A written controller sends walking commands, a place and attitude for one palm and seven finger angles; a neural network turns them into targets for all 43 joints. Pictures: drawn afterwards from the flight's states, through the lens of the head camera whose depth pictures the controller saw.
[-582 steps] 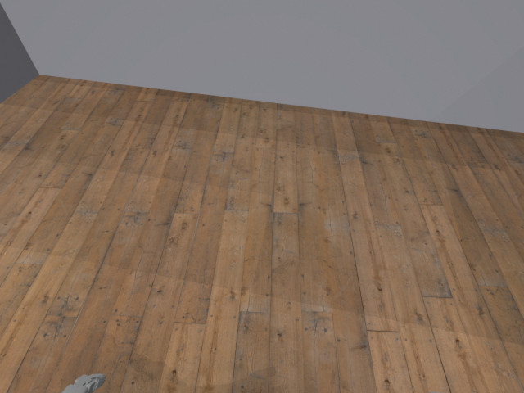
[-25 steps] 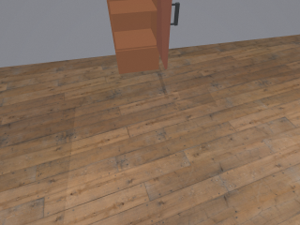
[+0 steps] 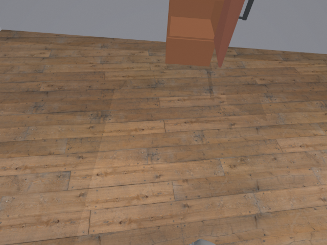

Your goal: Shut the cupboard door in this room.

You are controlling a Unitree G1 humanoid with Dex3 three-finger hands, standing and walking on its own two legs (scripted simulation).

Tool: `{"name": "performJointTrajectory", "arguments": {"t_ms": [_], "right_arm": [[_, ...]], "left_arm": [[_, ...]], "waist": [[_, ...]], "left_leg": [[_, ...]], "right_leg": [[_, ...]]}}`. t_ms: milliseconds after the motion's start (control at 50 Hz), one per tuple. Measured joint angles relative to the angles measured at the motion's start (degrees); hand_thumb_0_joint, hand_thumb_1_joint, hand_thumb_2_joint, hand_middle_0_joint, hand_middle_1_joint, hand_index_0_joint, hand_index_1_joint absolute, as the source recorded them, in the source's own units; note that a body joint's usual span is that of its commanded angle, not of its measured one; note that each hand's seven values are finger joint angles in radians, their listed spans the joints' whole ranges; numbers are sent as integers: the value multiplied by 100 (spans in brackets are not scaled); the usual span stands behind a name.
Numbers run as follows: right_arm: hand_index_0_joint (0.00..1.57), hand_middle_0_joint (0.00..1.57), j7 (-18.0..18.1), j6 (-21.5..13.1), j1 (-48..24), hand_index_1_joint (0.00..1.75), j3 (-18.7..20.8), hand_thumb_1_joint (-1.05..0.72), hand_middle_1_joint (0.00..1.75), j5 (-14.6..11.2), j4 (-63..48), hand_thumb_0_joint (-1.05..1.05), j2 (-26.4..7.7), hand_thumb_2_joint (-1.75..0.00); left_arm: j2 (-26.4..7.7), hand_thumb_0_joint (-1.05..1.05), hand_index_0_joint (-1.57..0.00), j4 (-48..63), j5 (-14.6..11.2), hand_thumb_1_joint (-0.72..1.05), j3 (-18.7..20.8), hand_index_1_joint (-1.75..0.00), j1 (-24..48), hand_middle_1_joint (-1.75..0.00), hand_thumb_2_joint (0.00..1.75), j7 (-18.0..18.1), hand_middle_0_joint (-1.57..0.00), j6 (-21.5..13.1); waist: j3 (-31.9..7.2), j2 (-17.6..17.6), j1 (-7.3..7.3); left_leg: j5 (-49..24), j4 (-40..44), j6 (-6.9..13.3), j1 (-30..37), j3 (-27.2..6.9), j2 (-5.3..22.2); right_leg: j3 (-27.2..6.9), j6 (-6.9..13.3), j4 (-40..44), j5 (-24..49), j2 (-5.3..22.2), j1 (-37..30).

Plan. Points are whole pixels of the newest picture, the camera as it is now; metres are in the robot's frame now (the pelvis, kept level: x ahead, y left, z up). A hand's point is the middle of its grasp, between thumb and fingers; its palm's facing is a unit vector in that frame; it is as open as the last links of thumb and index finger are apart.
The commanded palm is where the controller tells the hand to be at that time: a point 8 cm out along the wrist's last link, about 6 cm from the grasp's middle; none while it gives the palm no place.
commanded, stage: stand and wait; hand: left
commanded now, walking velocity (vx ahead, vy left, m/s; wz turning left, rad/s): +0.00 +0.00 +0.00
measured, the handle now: (245, 7) +1.43 -0.42 -0.03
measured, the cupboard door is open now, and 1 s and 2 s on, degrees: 88 88 88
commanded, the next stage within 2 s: turn or walk to find it in 0.28 s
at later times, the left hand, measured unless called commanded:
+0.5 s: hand out of the picture +0.00 +0.15 -0.14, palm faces +0.14 -0.96 -0.25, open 7.3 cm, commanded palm none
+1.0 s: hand out of the picture -0.09 +0.20 -0.16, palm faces +0.26 -0.94 -0.24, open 7.4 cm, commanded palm none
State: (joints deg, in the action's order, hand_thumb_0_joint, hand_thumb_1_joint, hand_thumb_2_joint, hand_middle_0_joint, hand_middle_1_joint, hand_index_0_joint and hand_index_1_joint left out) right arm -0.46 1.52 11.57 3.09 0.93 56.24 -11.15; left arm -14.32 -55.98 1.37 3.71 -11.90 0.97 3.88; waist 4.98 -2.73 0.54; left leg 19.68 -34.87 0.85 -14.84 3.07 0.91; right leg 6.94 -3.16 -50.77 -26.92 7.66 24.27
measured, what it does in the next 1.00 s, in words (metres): steps on the spot: right foot, then left foot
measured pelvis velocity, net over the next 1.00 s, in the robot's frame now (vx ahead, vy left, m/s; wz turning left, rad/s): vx -0.06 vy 0.01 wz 0.21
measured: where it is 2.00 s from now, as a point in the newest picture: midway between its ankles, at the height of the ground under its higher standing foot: outside the picture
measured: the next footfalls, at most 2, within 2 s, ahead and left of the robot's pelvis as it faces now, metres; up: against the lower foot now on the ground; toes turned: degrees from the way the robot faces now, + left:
right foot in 0.32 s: +0.04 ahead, -0.13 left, +0.00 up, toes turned -2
left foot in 0.76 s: -0.05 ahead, +0.12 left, +0.00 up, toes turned +16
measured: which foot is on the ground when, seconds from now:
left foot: down 0.00-0.34, up 0.36-0.74, down 0.76-1.00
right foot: up 0.00-0.30, down 0.32-0.76, up 0.78-1.00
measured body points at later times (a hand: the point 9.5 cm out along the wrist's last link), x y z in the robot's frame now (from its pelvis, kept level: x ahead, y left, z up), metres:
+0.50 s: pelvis -0.02 -0.03 +0.01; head +0.00 -0.06 +0.46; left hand +0.00 +0.20 -0.13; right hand +0.03 -0.27 -0.16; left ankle -0.06 +0.11 -0.67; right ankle -0.01 -0.12 -0.73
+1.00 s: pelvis -0.06 +0.01 +0.01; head -0.06 +0.01 +0.46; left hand -0.10 +0.25 -0.14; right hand +0.07 -0.20 -0.13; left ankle -0.09 +0.11 -0.73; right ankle -0.04 -0.13 -0.69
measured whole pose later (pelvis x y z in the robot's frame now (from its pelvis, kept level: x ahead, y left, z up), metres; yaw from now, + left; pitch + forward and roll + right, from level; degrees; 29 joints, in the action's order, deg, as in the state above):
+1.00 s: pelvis -0.06 +0.01 +0.01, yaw +12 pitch -2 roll +1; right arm 1.6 -0.2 8.9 1.7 0.7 59.3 -9.0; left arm -12.3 -61.1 1.3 1.9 -13.9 1.1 2.6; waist 2.4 -1.4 2.2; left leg 14.1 -25.2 1.3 -9.3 4.6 0.0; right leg 1.8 -2.8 -47.2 -24.2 4.4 19.5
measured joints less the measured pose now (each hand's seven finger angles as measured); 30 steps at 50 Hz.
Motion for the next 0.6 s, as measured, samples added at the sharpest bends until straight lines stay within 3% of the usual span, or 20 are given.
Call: {"name": "performJointTrajectory", "arguments": {"t_ms": [60, 120, 200, 280, 320, 380, 420, 500, 600], "right_arm": [[20, 20, 72, -48, 18, 30, -73, -91, 30, 2, 15, 1, 95, -90], [20, 20, 113, -93, 21, 30, -127, -91, 30, -16, 62, 1, 164, -90], [20, 20, 161, -120, 11, 30, -113, -92, 30, -15, 134, 1, 176, -90], [20, 20, 151, -106, 6, 30, -105, -92, 30, -1, 235, 1, 148, -90], [20, 20, 144, -94, 28, 30, -104, -92, 30, -26, 304, 1, 142, -90], [20, 20, 138, 12, 69, 30, -50, -92, 30, -68, 380, 1, 31, -90], [20, 20, 110, 117, 121, 30, -16, -92, 30, -53, 408, 1, 4, -90], [20, 20, 54, 186, 165, 30, 69, -92, 30, -47, 434, 1, -83, -90], [20, 19, 27, 242, 193, 30, 109, -91, 30, -46, 437, 1, -147, -90]], "left_arm": [[-45, 1, -20, -88, -7, 91, 17, -30, 43, -30, 90, -28, -20, 13], [-34, 1, -20, -130, -19, 91, -17, -30, 55, -30, 90, -33, -20, -49], [67, 1, -20, -187, -31, 91, -92, -30, 72, -30, 90, -10, -20, -73], [224, 1, -20, -253, -45, 91, -185, -30, 89, -30, 90, 7, -20, -136], [296, 1, -20, -283, -41, 91, -235, -30, 47, -30, 90, 15, -20, -226], [532, 1, -20, -361, -12, 91, -300, -30, -10, -30, 90, 11, -20, -317], [598, 1, -20, -321, -2, 92, -271, -30, -74, -30, 90, 34, -21, -336], [610, 1, -20, -267, 2, 93, -225, -30, -129, -30, 90, 34, -21, -343], [554, 1, -20, -211, 43, 92, -175, -30, -159, -30, 90, 32, -21, -351]], "waist": [[-39, 34, 10], [-97, 70, 35], [-163, 147, 21], [-214, 235, -23], [-256, 246, -12], [-262, 525, -91], [-284, 515, -68], [-187, 520, -59], [-85, 421, -21]], "left_leg": [[-267, 409, 39, 160, -75, -44], [-497, 791, 68, 327, -110, -110], [-637, 1012, 61, 444, -138, -178], [-616, 917, -12, 408, -149, -209], [-527, 718, -84, 314, -127, -233], [11, 199, -169, 106, -288, -128], [469, -631, -170, -204, -364, -162], [459, -2064, -248, -714, -425, -85], [575, -2023, -376, -686, -301, 69]], "right_leg": [[-301, -48, -851, 235, -201, 270], [-432, -91, -973, 416, -276, 257], [-495, -103, -336, 317, -328, -90], [-461, -33, 916, 384, -389, -679], [-419, 32, 1773, 925, -398, -1059], [-224, 397, 1874, 1002, -523, -1149], [-138, 499, 1980, 1017, -490, -1179], [58, 532, 2242, 1195, -448, -1255], [277, 501, 2260, 1251, -305, -1198]]}}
